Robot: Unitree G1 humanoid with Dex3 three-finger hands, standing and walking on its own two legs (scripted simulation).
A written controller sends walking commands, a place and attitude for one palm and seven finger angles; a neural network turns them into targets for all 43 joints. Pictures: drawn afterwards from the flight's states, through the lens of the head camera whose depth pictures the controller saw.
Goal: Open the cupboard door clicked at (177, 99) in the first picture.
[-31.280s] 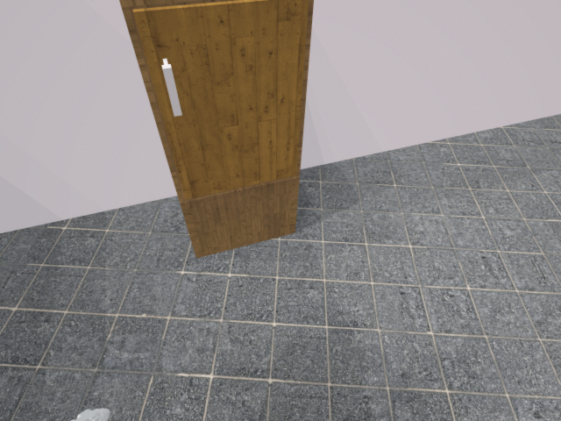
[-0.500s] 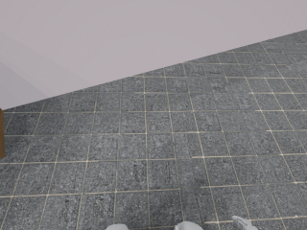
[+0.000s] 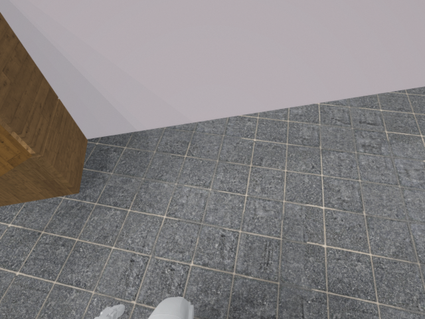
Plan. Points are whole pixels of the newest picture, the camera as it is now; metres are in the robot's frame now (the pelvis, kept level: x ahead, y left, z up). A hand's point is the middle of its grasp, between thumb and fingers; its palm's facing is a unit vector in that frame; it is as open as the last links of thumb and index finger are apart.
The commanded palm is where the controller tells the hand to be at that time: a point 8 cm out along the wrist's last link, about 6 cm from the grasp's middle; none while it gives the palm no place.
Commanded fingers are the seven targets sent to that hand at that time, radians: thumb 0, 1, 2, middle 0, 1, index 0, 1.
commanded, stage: turn to face it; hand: left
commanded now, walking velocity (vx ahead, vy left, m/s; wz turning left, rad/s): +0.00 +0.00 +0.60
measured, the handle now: out of the picture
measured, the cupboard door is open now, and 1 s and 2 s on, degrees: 38 38 38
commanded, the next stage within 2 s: take the last steps up to it in 1.30 s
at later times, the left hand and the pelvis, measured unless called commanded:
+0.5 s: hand out of the picture +0.02 +0.26 -0.17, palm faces +0.32 -0.91 -0.26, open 7.4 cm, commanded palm none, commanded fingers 0.00 0.90 0.90 -0.20 -0.30 -0.20 -0.30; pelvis +0.00 +0.03 +0.00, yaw +17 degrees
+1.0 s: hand out of the picture -0.04 +0.18 -0.16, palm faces +0.58 -0.77 -0.25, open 7.4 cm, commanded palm none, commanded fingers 0.00 0.90 0.90 -0.20 -0.30 -0.20 -0.30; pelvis +0.02 -0.01 +0.00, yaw +37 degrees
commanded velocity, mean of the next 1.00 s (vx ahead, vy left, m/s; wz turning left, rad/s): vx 0.00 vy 0.00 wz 0.57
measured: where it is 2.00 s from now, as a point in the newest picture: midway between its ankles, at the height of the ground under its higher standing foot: outside the picture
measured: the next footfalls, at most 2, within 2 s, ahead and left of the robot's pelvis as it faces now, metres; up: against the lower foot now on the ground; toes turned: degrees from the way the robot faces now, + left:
left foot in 0.24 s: +0.02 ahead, +0.14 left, +0.00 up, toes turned +15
right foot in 0.68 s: +0.09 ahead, -0.10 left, +0.00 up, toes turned +22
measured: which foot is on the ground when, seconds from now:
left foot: up 0.00-0.22, down 0.24-0.68, up 0.70-1.00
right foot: down 0.00-0.24, up 0.26-0.66, down 0.68-1.00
